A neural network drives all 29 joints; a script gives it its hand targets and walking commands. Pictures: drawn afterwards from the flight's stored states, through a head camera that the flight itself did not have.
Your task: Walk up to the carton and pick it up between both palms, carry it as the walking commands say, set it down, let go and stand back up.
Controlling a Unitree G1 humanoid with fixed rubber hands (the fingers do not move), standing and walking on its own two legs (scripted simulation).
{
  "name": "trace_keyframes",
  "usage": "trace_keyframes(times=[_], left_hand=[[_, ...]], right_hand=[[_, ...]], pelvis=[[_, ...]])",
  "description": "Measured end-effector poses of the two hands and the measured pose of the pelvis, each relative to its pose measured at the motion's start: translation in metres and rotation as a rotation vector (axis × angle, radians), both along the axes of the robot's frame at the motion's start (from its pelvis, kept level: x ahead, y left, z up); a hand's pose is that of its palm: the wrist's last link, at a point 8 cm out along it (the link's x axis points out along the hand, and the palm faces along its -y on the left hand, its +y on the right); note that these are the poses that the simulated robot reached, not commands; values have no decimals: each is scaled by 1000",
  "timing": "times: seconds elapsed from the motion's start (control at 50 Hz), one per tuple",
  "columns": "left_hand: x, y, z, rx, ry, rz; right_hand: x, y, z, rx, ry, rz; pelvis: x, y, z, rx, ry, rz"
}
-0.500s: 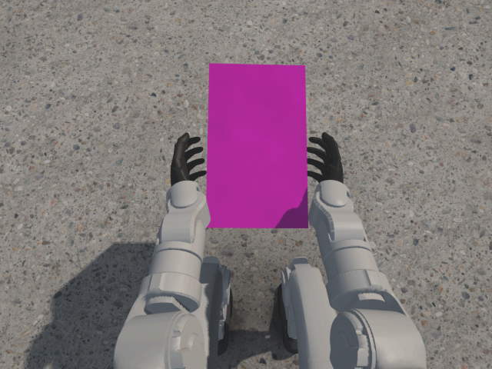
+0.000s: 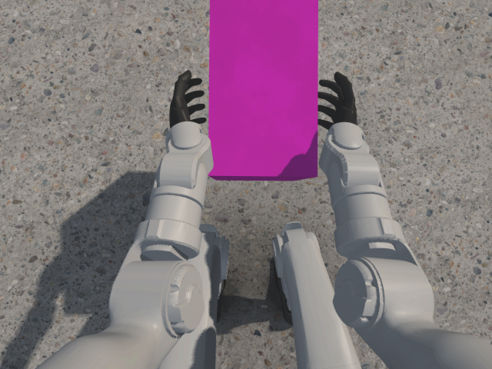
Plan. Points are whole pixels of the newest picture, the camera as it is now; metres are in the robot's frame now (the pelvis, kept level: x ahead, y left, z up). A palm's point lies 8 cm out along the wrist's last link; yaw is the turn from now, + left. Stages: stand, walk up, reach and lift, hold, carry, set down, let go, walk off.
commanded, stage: set down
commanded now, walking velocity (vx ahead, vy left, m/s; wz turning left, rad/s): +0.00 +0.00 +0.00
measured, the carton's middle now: (258, 102) +0.54 -0.02 -0.15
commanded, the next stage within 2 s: none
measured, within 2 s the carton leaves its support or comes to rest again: rests again in 1.92 s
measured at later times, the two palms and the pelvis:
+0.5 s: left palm (197, 135) +0.49 +0.09 -0.19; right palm (321, 138) +0.48 -0.15 -0.19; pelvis -0.03 -0.02 -0.06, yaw +0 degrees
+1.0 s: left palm (198, 133) +0.52 +0.10 -0.27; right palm (305, 138) +0.51 -0.14 -0.27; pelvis -0.03 +0.00 -0.12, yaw +0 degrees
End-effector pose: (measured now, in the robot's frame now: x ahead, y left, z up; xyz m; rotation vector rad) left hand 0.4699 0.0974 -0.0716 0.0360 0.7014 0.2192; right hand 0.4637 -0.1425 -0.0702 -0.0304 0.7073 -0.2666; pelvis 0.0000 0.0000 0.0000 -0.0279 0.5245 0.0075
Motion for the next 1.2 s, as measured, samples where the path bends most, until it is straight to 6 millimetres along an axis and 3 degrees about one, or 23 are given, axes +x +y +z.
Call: trace_keyframes(times=[0.18,0.32,0.42,0.56,0.7,0.84,1.04,1.2], left_hand=[[11,0,-25,11,3,-6],[16,-3,-62,14,10,-38],[22,-5,-91,-6,-44,-17],[23,-4,-130,-17,-17,-17],[32,-1,-135,31,16,-29],[50,4,-147,24,2,-48],[55,3,-209,40,77,-67],[69,-5,-222,35,75,-89]], right_hand=[[5,0,-33,32,5,-20],[6,-2,-67,18,14,-36],[13,-4,-95,21,-39,-45],[18,-3,-127,9,-15,-40],[28,-1,-139,-8,21,1],[40,5,-152,-23,7,1],[47,3,-210,-41,82,26],[55,-4,-222,-40,79,-10]], pelvis=[[4,-10,-17,17,47,-16],[-4,-17,-32,28,34,-21],[-24,-21,-40,33,-125,-24],[-31,-24,-71,36,-106,-25],[-34,-22,-84,39,-110,-20],[-34,-15,-96,22,-89,-16],[-23,-1,-120,-9,-17,5],[-11,3,-130,-26,-14,6]])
